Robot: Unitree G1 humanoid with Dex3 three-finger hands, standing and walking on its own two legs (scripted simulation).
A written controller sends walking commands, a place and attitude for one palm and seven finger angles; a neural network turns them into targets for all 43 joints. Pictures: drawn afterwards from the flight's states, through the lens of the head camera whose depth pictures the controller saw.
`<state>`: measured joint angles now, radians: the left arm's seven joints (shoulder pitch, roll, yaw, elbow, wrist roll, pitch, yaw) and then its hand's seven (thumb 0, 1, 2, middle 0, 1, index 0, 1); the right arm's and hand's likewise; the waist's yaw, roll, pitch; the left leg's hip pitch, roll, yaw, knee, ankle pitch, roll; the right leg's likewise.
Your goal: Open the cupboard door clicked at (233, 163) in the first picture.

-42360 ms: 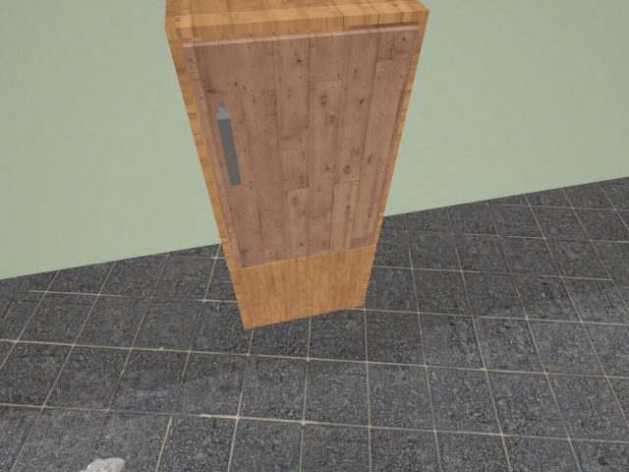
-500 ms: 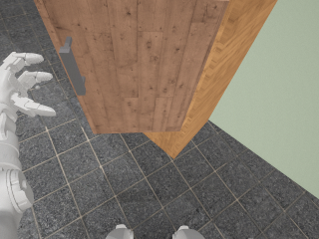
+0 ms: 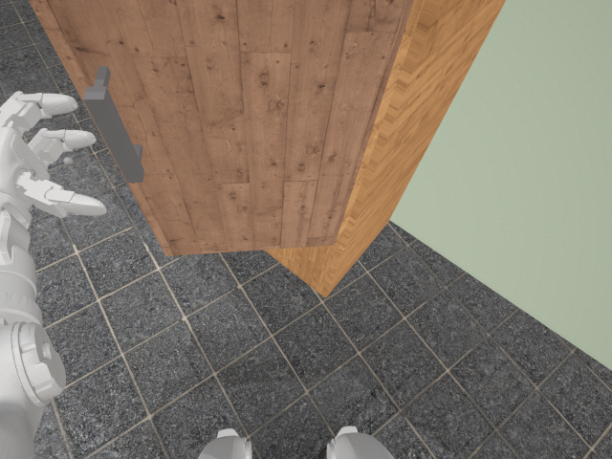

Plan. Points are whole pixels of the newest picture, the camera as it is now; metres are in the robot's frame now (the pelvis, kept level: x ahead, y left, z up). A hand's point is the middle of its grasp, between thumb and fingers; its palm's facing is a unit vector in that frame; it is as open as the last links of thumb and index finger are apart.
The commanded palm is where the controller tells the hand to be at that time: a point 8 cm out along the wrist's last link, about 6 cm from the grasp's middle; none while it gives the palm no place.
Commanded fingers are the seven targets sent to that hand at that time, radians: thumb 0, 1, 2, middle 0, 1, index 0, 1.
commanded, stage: slide the fingers in behind the handle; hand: left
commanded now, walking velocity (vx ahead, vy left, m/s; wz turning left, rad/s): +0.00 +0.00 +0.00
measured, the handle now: (120, 129) +0.52 +0.22 +0.09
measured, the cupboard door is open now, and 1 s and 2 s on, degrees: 46 46 46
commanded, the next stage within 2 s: close the thumb around the handle in 1.38 s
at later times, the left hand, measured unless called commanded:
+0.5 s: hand (89, 165) +0.46 +0.24 +0.09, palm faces +0.05 -1.00 +0.01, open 14.0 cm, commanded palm +0.44 +0.28 +0.09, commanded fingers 0.00 -0.50 0.30 -0.30 -1.20 -0.30 -1.20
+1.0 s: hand (126, 158) +0.47 +0.20 +0.09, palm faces +0.05 -1.00 +0.00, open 14.0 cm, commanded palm +0.44 +0.25 +0.09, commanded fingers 0.00 -0.50 0.30 -0.30 -1.20 -0.30 -1.20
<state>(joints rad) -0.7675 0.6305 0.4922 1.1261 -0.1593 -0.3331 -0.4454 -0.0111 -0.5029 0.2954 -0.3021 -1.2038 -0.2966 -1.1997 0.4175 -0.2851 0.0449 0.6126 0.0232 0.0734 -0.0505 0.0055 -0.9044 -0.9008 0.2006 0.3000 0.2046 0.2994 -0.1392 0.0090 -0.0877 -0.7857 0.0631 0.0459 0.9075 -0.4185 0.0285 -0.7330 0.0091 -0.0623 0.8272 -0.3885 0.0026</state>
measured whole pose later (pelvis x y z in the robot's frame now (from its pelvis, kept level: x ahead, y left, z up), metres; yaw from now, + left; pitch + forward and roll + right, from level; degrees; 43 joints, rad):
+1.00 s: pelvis +0.00 -0.01 +0.00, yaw +0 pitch +16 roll -2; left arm -0.78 0.47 0.39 1.09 -0.13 -0.36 -0.27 -0.01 -0.50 0.30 -0.30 -1.20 -0.30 -1.20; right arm 0.39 -0.27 0.03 0.63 0.02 0.06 -0.02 0.01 -0.91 -0.90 0.20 0.30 0.20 0.30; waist -0.13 0.02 -0.09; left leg -0.77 0.06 0.04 0.91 -0.42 0.02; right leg -0.72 0.01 -0.06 0.85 -0.40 0.00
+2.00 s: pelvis +0.00 -0.01 +0.00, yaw +1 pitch +15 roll -2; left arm -0.77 0.44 0.36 1.08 -0.14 -0.37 -0.24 0.00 0.48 0.72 -0.36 -1.31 -0.36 -1.30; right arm 0.37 -0.27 0.03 0.63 0.02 0.06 -0.02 0.01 -0.91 -0.90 0.20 0.30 0.20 0.30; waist -0.12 0.02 -0.10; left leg -0.76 0.05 0.04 0.90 -0.42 0.02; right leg -0.71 0.00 -0.06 0.85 -0.41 -0.01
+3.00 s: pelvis +0.01 -0.02 +0.01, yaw +2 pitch +8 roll +0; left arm -0.05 -0.03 0.02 0.18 -0.03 -0.19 0.40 0.02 0.69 0.80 -0.34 -1.31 -0.34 -1.29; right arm 0.16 -0.20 0.02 0.54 -0.03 0.02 0.02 0.01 -0.91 -0.90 0.20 0.30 0.20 0.30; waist 0.01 0.02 -0.10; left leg -0.53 0.03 0.03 0.80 -0.39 0.00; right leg -0.51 -0.02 -0.07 0.80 -0.42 -0.02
